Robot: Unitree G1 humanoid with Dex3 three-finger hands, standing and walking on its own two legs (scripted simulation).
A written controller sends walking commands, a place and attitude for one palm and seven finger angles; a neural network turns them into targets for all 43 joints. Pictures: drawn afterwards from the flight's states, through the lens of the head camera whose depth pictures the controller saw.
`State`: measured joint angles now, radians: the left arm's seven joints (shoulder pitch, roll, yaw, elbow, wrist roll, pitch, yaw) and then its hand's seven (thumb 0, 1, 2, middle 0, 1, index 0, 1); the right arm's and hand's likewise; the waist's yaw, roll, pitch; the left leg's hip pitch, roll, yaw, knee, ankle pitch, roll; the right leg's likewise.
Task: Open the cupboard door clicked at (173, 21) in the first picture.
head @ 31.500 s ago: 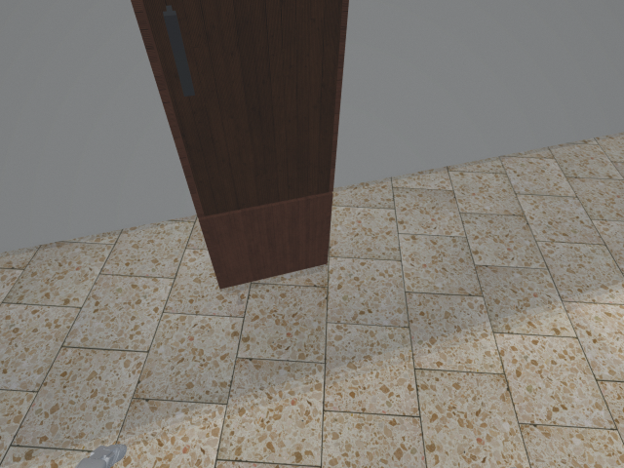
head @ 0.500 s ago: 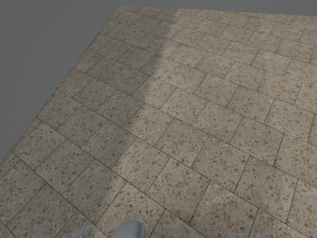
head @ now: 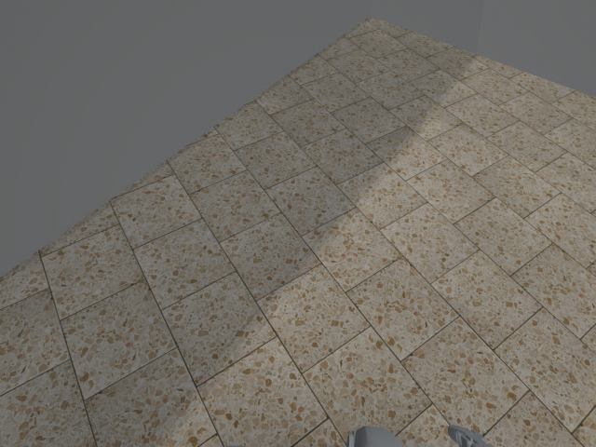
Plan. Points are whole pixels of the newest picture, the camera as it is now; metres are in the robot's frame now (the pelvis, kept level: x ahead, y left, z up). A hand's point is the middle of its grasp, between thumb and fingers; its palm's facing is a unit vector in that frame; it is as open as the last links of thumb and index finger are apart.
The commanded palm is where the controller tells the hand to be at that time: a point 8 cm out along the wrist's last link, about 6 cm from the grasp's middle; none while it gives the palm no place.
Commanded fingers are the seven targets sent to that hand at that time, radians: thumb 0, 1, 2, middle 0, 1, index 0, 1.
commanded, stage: turn to face it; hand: left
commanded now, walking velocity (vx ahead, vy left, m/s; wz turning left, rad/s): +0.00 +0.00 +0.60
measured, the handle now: out of the picture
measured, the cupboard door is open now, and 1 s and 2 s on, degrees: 44 44 44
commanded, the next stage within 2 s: none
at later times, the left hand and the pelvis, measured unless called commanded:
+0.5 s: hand out of the picture +0.05 +0.15 -0.15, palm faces +0.30 -0.92 -0.25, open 7.3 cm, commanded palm none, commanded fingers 0.00 0.90 0.90 -0.20 -0.30 -0.20 -0.30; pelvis +0.03 -0.05 +0.01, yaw +19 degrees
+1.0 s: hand out of the picture +0.01 +0.23 -0.16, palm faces +0.56 -0.80 -0.24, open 7.4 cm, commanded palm none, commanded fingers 0.00 0.90 0.90 -0.20 -0.30 -0.20 -0.30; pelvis +0.03 -0.01 +0.01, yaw +34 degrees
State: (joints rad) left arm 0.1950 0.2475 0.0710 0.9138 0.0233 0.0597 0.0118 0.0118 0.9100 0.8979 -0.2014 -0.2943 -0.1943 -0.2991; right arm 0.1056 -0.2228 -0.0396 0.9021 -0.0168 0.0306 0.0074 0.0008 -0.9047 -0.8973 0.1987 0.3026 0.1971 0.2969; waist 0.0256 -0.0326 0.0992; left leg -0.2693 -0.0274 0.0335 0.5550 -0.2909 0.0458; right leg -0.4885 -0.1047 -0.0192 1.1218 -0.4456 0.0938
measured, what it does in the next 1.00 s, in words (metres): steps on the spot, turning left: right foot, then left foot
